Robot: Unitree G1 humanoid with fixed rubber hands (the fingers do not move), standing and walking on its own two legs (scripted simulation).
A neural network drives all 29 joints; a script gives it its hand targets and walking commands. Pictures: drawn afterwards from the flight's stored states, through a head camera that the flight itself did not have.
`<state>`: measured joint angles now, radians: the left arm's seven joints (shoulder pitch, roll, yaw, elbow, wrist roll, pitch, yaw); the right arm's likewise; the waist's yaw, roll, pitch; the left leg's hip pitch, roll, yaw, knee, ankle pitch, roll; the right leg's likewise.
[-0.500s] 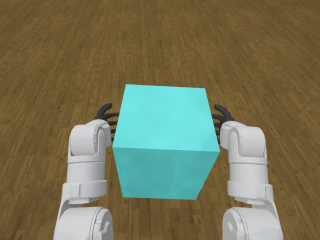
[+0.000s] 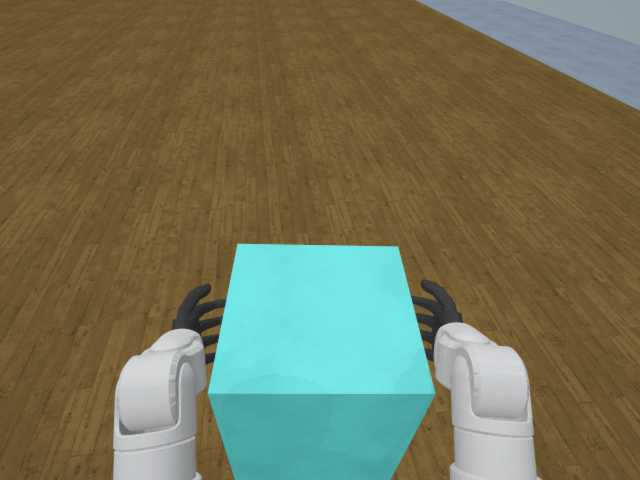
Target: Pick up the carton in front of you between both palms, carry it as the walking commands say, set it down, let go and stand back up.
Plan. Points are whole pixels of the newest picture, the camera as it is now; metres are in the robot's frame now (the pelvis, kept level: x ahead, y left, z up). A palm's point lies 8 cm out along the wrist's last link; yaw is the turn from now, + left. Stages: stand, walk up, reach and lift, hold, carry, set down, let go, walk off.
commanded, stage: carry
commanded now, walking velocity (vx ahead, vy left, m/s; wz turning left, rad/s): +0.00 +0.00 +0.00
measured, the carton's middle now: (316, 365) +0.28 +0.00 +0.02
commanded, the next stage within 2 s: none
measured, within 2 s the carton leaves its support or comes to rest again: neither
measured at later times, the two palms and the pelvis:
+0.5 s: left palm (221, 228) +0.46 +0.15 +0.11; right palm (410, 233) +0.47 -0.15 +0.10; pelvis +0.21 +0.00 +0.01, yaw +2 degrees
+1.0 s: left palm (215, 249) +0.48 +0.17 +0.05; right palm (391, 245) +0.49 -0.13 +0.05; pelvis +0.22 +0.00 +0.01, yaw +3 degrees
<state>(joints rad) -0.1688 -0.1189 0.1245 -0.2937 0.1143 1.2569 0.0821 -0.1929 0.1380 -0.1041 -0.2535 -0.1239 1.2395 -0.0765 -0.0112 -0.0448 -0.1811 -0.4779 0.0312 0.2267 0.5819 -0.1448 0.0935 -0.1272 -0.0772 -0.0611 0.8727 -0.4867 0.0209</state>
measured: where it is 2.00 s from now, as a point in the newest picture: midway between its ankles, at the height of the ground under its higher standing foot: outside the picture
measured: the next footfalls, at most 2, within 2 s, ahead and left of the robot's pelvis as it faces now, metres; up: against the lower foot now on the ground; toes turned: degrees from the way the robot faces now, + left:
right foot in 0.36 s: +0.31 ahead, -0.11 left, +0.00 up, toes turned -10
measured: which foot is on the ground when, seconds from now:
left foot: down 0.00-1.00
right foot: up 0.00-0.34, down 0.36-1.00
